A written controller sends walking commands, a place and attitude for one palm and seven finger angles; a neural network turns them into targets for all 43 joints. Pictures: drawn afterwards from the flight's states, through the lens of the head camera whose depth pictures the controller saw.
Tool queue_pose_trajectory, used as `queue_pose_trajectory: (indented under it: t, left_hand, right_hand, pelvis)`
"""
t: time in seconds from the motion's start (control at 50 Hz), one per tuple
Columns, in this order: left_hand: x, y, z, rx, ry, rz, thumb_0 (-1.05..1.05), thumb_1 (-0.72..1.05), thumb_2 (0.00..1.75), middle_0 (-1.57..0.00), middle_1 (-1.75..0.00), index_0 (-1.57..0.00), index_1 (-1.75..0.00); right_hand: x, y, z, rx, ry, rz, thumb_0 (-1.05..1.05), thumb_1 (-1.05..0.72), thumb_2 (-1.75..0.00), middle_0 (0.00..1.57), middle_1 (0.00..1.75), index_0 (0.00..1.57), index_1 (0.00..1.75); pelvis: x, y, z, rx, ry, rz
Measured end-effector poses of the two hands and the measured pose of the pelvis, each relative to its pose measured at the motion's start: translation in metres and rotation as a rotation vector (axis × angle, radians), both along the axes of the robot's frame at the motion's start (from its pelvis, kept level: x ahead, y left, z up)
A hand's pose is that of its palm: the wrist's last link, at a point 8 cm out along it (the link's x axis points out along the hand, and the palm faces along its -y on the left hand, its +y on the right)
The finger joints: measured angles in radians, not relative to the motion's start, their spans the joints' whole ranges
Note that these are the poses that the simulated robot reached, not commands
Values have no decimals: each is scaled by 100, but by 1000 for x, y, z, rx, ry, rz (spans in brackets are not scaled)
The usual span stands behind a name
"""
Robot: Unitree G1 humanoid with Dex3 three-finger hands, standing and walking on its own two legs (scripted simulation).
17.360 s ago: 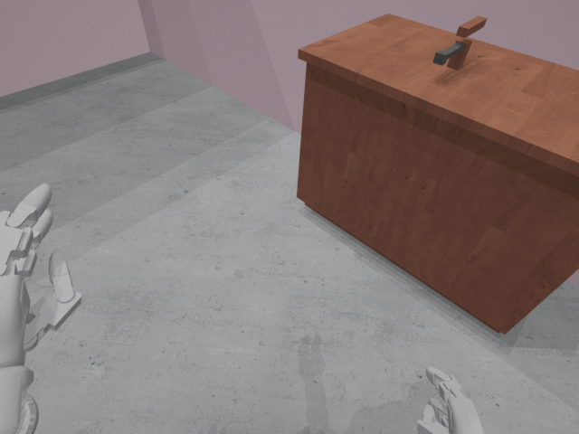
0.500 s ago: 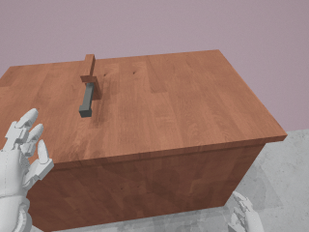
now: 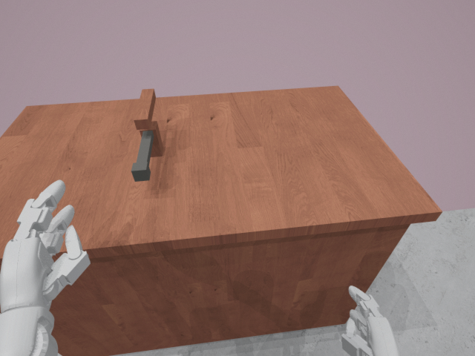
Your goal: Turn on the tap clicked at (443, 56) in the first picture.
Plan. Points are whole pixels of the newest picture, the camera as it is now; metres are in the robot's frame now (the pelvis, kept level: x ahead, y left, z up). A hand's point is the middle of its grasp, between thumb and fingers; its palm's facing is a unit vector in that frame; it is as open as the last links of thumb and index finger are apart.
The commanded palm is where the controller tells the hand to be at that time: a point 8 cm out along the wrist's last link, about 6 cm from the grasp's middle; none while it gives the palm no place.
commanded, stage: turn the palm inward beside the body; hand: left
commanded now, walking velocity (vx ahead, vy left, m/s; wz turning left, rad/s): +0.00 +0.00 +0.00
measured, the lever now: (141, 171) +0.40 +0.25 +0.10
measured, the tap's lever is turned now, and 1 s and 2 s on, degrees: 0 0 0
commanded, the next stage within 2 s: reach beside the lever's end, fingers flat in 0.64 s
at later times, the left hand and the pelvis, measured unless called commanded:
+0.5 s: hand (108, 264) +0.18 +0.20 +0.15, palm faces +0.45 -0.88 -0.14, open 7.4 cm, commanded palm +0.12 +0.24 +0.17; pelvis +0.00 -0.03 +0.00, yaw +1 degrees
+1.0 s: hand (109, 247) +0.21 +0.21 +0.15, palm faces +0.46 -0.88 -0.12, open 7.4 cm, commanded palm +0.16 +0.25 +0.16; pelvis +0.01 -0.03 +0.00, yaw +1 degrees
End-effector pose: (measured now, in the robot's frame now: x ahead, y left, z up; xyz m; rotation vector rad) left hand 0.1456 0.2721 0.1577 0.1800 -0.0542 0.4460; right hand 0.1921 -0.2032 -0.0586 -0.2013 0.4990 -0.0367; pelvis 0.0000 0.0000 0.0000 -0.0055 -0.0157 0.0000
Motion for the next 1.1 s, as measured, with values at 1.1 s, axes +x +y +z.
queue_pose_trajectory:
  t: [1.1]
  left_hand:
    - [29, -17, -10, -63, 29, 28, 1, 89, 90, -20, -30, -20, -30]
  right_hand:
    - [1, -34, -10, 4, 17, -29, 2, -91, -89, 20, 30, 20, 30]
  pelvis:
    - [6, -24, 1, 6, 26, 13]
